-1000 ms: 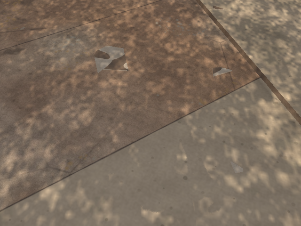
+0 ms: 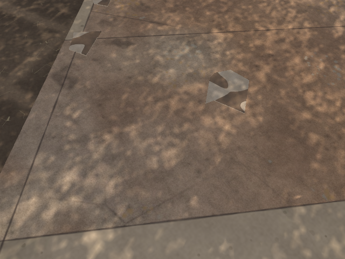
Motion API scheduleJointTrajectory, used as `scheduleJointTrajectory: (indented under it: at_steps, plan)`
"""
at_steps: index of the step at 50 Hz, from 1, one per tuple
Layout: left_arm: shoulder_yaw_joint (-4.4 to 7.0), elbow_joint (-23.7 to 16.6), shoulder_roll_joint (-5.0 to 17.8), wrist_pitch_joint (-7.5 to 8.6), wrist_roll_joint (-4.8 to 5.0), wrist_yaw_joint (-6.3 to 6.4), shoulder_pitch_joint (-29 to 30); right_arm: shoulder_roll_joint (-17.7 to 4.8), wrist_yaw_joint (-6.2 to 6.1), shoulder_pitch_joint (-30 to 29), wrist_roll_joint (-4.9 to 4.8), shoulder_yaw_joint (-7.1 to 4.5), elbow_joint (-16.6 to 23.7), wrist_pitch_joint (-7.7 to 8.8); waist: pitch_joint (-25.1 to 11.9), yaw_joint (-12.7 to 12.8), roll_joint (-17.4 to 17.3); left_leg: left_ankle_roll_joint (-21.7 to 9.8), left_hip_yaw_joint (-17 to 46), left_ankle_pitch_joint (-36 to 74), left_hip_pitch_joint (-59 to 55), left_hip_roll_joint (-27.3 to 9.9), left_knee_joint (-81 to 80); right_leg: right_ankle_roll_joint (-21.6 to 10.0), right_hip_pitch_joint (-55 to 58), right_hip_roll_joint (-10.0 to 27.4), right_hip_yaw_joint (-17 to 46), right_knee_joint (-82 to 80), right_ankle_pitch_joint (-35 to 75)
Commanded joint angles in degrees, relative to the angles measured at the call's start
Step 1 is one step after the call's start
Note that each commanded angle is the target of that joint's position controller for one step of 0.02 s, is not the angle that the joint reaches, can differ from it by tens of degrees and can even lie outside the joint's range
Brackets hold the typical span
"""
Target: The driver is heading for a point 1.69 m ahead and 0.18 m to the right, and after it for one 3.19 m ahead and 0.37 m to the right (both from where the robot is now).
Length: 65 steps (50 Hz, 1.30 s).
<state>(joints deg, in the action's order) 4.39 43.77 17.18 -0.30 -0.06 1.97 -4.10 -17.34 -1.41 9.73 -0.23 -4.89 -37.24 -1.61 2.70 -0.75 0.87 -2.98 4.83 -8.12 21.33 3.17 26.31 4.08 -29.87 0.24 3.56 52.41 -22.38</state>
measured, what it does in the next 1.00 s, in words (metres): steps on the spot: right foot, then left foot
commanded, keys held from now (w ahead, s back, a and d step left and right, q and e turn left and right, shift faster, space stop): no key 1.00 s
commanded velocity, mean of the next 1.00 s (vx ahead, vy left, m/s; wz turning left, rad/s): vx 0.01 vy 0.00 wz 0.11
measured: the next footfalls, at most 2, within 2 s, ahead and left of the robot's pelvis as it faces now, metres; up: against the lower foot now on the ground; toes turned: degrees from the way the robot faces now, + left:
right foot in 0.16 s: +0.06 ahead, -0.15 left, +0.00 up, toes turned +4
left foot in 0.42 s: +0.02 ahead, +0.11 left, +0.00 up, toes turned +1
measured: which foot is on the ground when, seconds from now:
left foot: down 0.00-0.18, up 0.20-0.40, down 0.42-1.00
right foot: up 0.00-0.14, down 0.16-1.00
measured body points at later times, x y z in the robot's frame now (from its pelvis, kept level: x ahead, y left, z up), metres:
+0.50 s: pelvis +0.00 -0.03 +0.00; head +0.02 -0.03 +0.44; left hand +0.12 +0.23 -0.12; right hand +0.15 -0.29 -0.11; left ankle -0.02 +0.11 -0.74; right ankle +0.02 -0.16 -0.74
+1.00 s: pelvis -0.01 -0.01 -0.01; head +0.00 -0.01 +0.44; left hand +0.04 +0.25 -0.15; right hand +0.10 -0.26 -0.14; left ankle -0.02 +0.11 -0.74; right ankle +0.02 -0.16 -0.74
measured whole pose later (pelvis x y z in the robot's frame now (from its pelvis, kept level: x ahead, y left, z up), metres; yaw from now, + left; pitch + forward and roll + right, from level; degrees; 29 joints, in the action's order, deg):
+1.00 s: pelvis -0.01 -0.01 -0.01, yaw +4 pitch -2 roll +0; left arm 2.3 58.1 13.7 -0.1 -0.2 1.8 -11.0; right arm -12.4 -1.7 12.8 0.5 -2.0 -51.0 0.1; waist 2.5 1.1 -0.1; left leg 0.5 3.0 -17.0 11.2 0.6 30.2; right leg 2.1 -12.7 1.8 1.1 29.7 -15.0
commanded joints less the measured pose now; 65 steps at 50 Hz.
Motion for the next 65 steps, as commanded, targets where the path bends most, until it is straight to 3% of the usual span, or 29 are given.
scheduleJointTrajectory:
  at_steps: [1,4,7,8,9,10,11,12,14,17,19,20,21,22,23,24,25,28,37,51,65]
  plan:
    - [0.69,-2.28,3.66,0.19,0.2,-0.2,-2.56,-8.84,-0.53,-1.54,0.33,-2.3,4.31,0.39,-11.53,0.26,-9.41,-10.34,13.3,10.14,-8.02,-13.49,-6.03,0.28,5.11,0.03,-0.59,-5.21,2.36]
    - [0.78,-2.68,4.18,0.43,0.37,-0.88,-2.38,-8.09,-0.01,-1.29,0.66,-1.64,3.89,0.08,-9.84,-0.63,-10.51,-9.8,15.86,4.48,-7.08,-13.68,-5.56,-0.66,7.84,0.07,-1.21,-10.44,1.56]
    - [0.54,-1.77,3.08,1.31,-0.08,-1.86,-5.69,-6.27,0.07,-2.01,0.16,-0.5,3.43,-0.25,-8.51,1.72,-9.5,-6.47,15.62,1.38,-4.55,-11.2,-2.57,-3.24,16.59,-0.37,-3.11,-26.72,10.95]
    - [0.73,-1.89,4.81,1.56,-1.1,-1.95,-6.55,-4.75,0.02,0.0,0.41,0.02,2.9,-0.05,-8.41,1.21,-6.31,-3.33,13.79,-3.17,-1.83,-8.67,0.24,-5.0,20.71,3.78,0.76,-29.94,14.92]
    - [1.39,-2.61,9.12,1.56,-2.09,-1.7,-6.76,-2.47,0.13,2.79,1.39,0.64,2.93,0.36,-8.78,-1.55,5.32,0.51,6.76,-14.01,2.61,-1.7,10.0,-9.16,23.33,14.25,11.4,-32.34,23.32]
    - [0.95,-2.14,8.37,1.67,-2.94,-1.84,-4.48,-4.37,0.05,0.17,0.95,-0.06,4.51,0.86,-5.73,-1.75,14.4,2.78,1.88,-22.01,3.33,0.34,13.29,-17.04,14.61,20.28,19.67,-35.81,21.94]
    - [0.25,-3.73,5.94,2.23,-2.9,-1.77,-1.43,-7.31,-0.17,-1.63,0.95,-0.85,3.93,0.96,-4.33,-0.5,11.33,4.13,2.85,-22.43,1.5,-1.59,19.23,-18.33,12.9,19.14,18.72,-36.89,20.2]
    - [0.27,-3.49,5.82,2.52,-2.24,-1.5,-0.82,-7.6,-0.22,-2.01,0.58,-1.3,3.45,0.76,-4.17,-0.37,10.12,4.83,2.26,-21.26,2.79,-1.39,22.26,-17.24,14.54,17.23,16.32,-36.05,20.73]
    - [0.26,-2.96,6.26,2.84,-0.74,-1.17,-0.61,-5.61,-0.45,-0.82,0.81,-1.13,2.1,-0.08,-4.31,-0.31,8.12,6.59,2.31,-19.93,3.98,-3.11,24.63,-15.83,17.92,15.3,12.9,-33.83,26.05]
    - [-0.13,-1.55,4.93,1.88,-0.36,-1.24,-2.13,-0.83,-0.06,-0.9,0.15,0.52,1.02,0.02,-5.78,0.57,8.23,7.41,-1.6,-17.42,-1.52,-3.52,13.8,-14.24,20.34,11.13,6.79,-30.26,34.57]
    - [-0.34,-0.77,4.7,1.22,0.16,-1.36,-3.05,-0.83,0.05,0.31,-0.25,0.47,-0.34,0.1,-6.77,0.09,8.68,6.95,-3.93,-7.22,-7.14,-2.62,0.84,-13.23,21.53,9.66,5.4,-28.19,35.05]
    - [-0.43,-0.21,4.49,1.23,0.41,-1.46,-4.58,-1.68,0.13,0.39,0.0,0.38,-0.81,0.02,-6.81,0.41,8.16,6.18,-3.35,-0.65,-10.56,-2.84,-4.34,-11.77,21.05,9.04,5.42,-28.1,32.41]
    - [-0.7,0.16,3.99,1.67,0.09,-1.67,-5.99,-3.73,-0.01,0.11,0.49,0.12,-0.44,-0.11,-7.63,1.12,5.82,5.03,-0.34,5.83,-14.59,-5.21,-4.64,-9.35,19.14,8.49,5.58,-28.11,27.12]
    - [-0.91,0.13,3.71,2.36,-0.94,-2.21,-6.99,-6.79,-0.36,0.31,0.81,-0.39,-0.02,-0.3,-8.41,2.88,0.27,3.11,2.49,16.12,-17.69,-8.69,-1.14,-7.17,16.23,6.1,3.19,-26.55,21.67]
    - [-1.07,0.75,2.89,2.68,-0.93,-2.43,-8.29,-6.81,-0.01,0.16,0.63,-0.64,-1.37,-0.35,-8.73,4.03,-5.69,0.73,1.77,8.79,-14.2,-8.03,0.99,-5.0,17.71,2.88,-0.56,-27.89,14.85]
    - [-0.95,1.04,4.39,2.57,-0.97,-2.35,-4.96,-4.34,0.57,-0.13,0.73,-0.25,-0.94,-0.11,-6.73,1.53,-3.66,0.46,1.92,3.22,-11.03,-7.07,-0.29,-3.61,18.73,2.17,-1.7,-26.14,12.93]
    - [-0.97,0.93,3.81,2.34,-0.81,-2.25,-3.44,-3.09,0.68,0.01,1.23,0.22,-1.71,0.19,-5.65,1.51,-3.35,1.01,2.16,0.6,-9.37,-7.03,-1.37,-3.46,18.77,2.17,-2.06,-25.81,12.67]
    - [-1.12,1.67,3.07,1.26,-0.64,-1.52,-3.55,-3.26,0.46,0.3,1.22,0.45,-2.72,1.25,-3.04,1.9,-4.43,2.12,1.74,0.02,-7.05,-6.4,-1.8,-3.88,18.4,2.32,-1.88,-25.57,13.59]
    - [-0.96,6.34,2.91,0.9,-0.39,-0.69,-4.52,-2.4,-0.24,2.06,0.95,1.1,-6.02,2.17,-1.49,1.68,-2.12,2.23,1.35,-2.97,-6.53,-5.61,-2.24,-2.93,18.34,2.13,-1.96,-26.32,12.52]
    - [-1.1,13.34,2.56,0.74,-0.08,0.23,-7.1,-1.12,-0.53,3.78,0.63,1.68,-12.56,2.31,-1.08,1.61,-1.39,2.31,-0.49,-1.58,-7.85,-4.27,-2.49,-2.85,18.23,1.89,-2.27,-27.26,13.09]
    - [-1.65,17.03,1.26,0.47,0.02,0.68,-9.6,-0.54,-0.86,5.71,0.36,2.41,-18.39,2.25,-0.23,1.52,-1.05,2.55,-1.56,-1.35,-7.52,-3.64,-3.0,-3.13,18.3,1.44,-2.75,-27.76,13.43]
Velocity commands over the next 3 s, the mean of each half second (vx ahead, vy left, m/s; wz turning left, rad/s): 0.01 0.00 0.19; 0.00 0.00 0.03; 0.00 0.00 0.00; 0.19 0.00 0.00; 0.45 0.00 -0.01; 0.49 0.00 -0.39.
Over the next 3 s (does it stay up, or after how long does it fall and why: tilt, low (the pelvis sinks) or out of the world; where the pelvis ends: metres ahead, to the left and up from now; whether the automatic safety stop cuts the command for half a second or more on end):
stays up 0.61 -0.03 -0.02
